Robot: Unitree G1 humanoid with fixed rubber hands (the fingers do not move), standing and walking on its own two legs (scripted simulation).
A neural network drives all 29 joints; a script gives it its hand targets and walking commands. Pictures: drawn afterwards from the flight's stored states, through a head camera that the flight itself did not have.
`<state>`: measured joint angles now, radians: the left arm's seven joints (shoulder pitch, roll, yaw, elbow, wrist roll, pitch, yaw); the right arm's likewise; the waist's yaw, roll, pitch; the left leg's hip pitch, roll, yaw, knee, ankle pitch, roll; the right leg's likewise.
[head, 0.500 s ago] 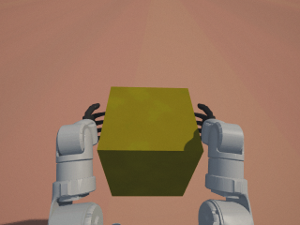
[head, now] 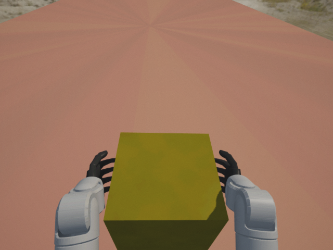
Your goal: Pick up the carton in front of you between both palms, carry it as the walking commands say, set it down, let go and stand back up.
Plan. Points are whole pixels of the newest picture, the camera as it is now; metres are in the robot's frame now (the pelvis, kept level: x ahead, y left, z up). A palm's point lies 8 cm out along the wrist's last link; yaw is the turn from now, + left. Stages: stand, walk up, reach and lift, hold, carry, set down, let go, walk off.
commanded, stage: carry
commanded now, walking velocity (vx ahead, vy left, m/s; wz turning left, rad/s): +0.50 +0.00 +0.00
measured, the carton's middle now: (163, 197) +0.27 +0.00 +0.04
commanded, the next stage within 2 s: none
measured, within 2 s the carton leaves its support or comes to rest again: neither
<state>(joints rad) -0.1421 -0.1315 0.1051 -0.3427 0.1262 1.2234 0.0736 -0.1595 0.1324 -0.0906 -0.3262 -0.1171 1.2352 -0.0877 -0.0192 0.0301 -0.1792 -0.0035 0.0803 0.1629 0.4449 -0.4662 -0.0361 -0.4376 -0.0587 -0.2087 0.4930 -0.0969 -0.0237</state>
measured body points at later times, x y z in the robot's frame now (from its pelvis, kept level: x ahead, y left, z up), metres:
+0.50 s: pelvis +0.29 +0.04 +0.00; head +0.27 +0.05 +0.45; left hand +0.57 +0.19 +0.08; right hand +0.57 -0.12 +0.09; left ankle +0.35 +0.12 -0.72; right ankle +0.14 -0.09 -0.66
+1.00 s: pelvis +0.59 -0.01 +0.02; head +0.61 -0.02 +0.46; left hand +0.86 +0.15 +0.08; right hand +0.87 -0.15 +0.07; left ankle +0.49 +0.10 -0.66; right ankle +0.64 -0.09 -0.72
